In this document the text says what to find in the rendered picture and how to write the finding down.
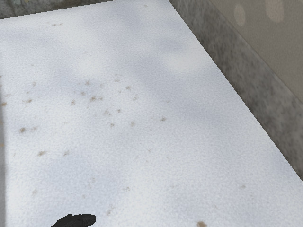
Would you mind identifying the left robot hand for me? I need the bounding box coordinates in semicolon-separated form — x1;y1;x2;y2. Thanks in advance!
51;214;96;227

